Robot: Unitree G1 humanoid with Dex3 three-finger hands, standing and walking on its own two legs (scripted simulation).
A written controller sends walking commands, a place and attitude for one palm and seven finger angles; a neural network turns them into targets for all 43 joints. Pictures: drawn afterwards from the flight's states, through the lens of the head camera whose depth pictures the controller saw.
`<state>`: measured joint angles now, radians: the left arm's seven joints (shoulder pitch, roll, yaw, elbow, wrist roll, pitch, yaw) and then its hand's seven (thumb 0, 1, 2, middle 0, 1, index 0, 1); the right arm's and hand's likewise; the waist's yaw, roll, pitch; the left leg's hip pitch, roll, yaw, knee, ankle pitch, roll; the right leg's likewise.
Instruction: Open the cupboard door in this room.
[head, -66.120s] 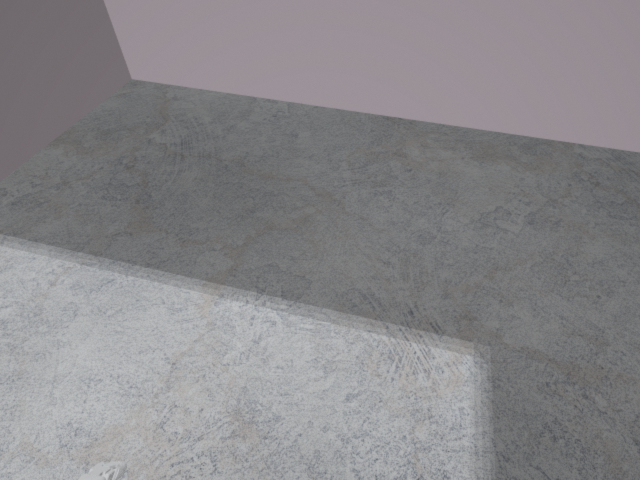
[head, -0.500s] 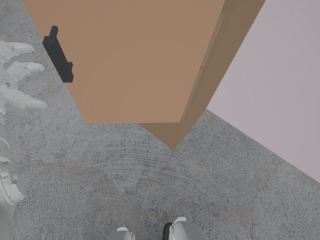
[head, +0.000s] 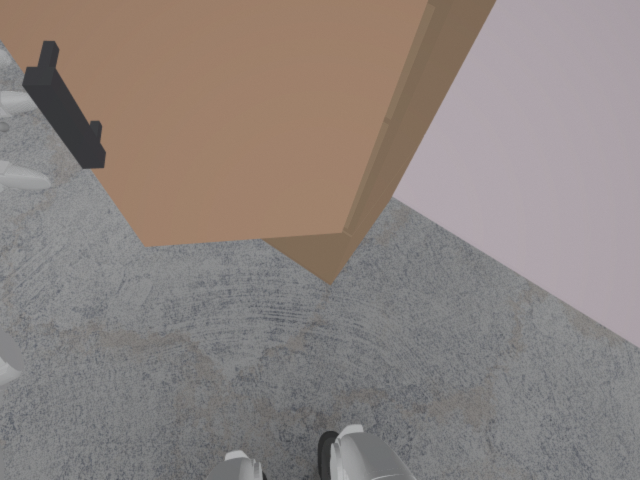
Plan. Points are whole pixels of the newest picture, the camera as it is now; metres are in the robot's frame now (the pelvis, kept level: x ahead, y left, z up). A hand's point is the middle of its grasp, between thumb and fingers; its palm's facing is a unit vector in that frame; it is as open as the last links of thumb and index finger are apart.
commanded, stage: move the hooked fingers beside the handle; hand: left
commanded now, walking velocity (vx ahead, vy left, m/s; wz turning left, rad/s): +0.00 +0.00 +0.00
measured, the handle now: (73, 109) +0.53 +0.24 +0.09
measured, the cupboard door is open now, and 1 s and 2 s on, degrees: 42 42 41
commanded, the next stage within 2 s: slide the fingers in behind the handle in 0.68 s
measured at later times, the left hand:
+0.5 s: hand (8, 136) +0.48 +0.29 +0.10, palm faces +0.04 -1.00 -0.01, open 13.9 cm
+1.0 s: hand (16, 137) +0.49 +0.29 +0.09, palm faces +0.01 -1.00 +0.00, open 14.0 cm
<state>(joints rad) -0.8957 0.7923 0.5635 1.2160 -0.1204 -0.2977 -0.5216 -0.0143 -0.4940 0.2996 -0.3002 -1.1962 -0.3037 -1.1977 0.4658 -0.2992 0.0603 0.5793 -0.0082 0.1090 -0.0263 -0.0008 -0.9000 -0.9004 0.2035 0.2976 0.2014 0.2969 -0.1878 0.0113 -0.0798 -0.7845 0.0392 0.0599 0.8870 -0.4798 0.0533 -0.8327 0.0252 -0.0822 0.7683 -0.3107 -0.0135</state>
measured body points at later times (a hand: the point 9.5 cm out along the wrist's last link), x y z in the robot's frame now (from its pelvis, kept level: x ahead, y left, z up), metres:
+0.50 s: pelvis -0.01 +0.00 +0.00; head +0.13 +0.03 +0.42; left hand +0.48 +0.34 +0.10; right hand +0.01 -0.28 -0.10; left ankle -0.04 +0.07 -0.69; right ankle +0.02 -0.12 -0.69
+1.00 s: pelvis +0.00 +0.00 -0.01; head +0.14 +0.04 +0.42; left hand +0.49 +0.34 +0.09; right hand -0.02 -0.27 -0.10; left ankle -0.04 +0.08 -0.69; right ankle +0.02 -0.12 -0.69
